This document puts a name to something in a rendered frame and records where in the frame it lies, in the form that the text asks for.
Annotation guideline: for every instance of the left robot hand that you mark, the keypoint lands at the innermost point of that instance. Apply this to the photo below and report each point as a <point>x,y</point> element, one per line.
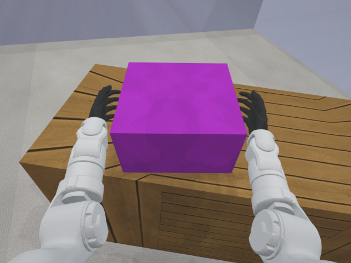
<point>99,108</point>

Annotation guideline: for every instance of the robot left upper arm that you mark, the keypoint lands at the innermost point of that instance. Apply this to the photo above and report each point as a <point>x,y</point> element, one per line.
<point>70,233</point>

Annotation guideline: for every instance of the pedestal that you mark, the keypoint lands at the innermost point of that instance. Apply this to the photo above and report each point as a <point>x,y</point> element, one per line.
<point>210,215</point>

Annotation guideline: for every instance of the robot right upper arm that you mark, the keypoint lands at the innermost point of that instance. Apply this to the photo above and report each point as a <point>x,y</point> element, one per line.
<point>279,237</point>

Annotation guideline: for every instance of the carton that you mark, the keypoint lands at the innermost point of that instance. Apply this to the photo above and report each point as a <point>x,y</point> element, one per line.
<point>178,118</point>

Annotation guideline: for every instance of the right robot forearm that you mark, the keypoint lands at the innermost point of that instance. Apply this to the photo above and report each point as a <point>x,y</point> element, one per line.
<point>267,179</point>

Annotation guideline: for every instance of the right robot hand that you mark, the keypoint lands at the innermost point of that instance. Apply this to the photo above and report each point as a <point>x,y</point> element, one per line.
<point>257,118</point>

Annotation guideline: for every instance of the left robot forearm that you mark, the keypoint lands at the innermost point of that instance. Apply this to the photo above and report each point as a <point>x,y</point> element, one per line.
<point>85,169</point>

